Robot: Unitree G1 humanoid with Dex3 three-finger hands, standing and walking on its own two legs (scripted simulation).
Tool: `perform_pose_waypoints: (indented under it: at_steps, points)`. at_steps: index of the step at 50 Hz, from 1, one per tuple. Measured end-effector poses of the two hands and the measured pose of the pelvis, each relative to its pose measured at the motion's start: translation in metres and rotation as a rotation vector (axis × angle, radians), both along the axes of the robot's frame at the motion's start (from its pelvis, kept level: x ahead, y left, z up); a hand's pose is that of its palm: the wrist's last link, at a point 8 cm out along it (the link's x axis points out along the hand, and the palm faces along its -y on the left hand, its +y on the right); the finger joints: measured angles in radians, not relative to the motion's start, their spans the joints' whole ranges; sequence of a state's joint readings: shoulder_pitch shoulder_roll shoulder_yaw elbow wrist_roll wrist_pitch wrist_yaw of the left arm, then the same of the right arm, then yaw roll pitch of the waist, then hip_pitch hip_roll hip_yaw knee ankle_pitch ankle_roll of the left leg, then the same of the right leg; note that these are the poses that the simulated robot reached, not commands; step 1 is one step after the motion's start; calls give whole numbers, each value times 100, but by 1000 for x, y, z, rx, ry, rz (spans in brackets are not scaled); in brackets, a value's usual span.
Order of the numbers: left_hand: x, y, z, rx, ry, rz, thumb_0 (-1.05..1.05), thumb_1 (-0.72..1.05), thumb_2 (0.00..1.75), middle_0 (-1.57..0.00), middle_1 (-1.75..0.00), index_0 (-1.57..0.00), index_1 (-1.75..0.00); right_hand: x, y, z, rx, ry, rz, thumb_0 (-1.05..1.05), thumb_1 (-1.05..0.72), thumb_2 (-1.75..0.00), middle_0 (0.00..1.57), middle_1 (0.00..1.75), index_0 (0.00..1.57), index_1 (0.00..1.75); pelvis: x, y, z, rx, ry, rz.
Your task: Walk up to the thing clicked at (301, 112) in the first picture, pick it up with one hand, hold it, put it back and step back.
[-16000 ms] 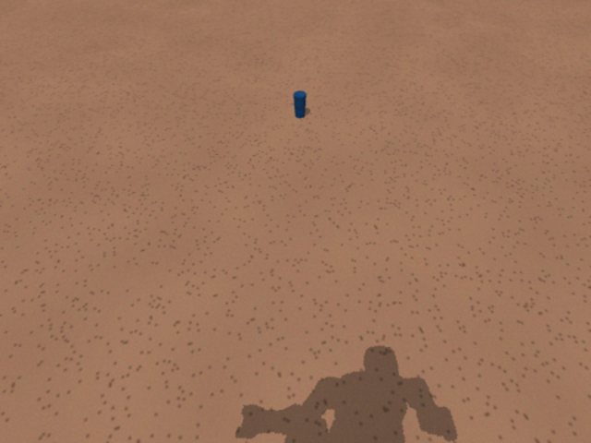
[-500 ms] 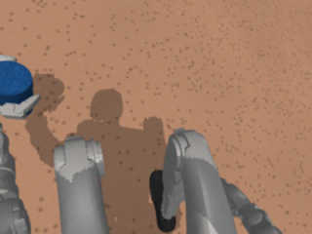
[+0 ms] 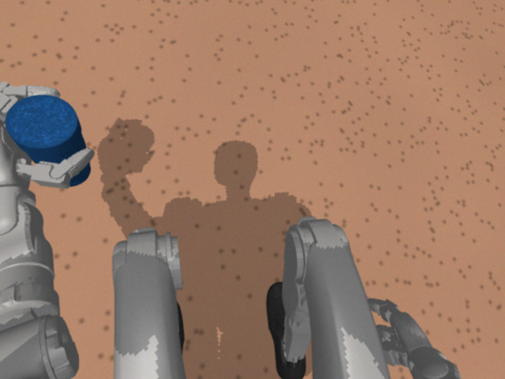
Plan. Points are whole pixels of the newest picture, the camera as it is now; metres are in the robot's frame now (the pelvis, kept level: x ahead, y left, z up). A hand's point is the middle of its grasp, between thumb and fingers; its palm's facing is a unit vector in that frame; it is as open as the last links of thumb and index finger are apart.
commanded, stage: settle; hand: left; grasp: from the side
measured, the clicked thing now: (58, 149) +0.44 +0.28 -0.05
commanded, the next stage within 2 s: lift in 0.60 s
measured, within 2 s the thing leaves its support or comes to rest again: neither
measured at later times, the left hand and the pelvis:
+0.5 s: hand (42, 131) +0.43 +0.28 +0.01, palm faces +0.23 -0.97 -0.03, open 10.2 cm; pelvis +0.00 +0.00 +0.03, yaw +2 degrees
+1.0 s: hand (32, 116) +0.43 +0.27 +0.05, palm faces +0.22 -0.98 -0.03, open 10.2 cm; pelvis +0.00 +0.00 +0.05, yaw +3 degrees
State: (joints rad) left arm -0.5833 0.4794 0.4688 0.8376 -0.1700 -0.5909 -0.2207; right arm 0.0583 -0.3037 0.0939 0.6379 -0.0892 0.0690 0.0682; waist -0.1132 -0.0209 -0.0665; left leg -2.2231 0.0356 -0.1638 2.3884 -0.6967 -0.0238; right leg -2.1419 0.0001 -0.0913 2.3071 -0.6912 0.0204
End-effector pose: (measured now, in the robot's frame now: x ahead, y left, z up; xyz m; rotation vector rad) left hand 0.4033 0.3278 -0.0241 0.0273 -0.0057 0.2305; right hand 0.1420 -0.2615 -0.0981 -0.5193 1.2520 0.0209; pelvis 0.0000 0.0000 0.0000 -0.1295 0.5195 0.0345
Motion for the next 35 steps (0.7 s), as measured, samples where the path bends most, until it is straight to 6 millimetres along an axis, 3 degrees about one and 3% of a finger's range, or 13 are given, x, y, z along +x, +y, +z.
perform_pose_waypoints:
  at_steps: [17, 35]
  points:
    - [-4, 1, 27, -13, -6, 18, 2, -34, 102, -78, -100, -69, -96, 0, 4, 19, 7, -34, -25, 0, -90, -90, 20, 30, 20, 30, -2, 2, 20, 14, 18, 13]
    - [1, -5, 42, 0, 11, 17, 2, -35, 103, -78, -100, -69, -96, -11, 5, 26, 25, -23, -49, 0, -90, -90, 20, 30, 20, 30, -3, 1, 32, 26, 27, 21]
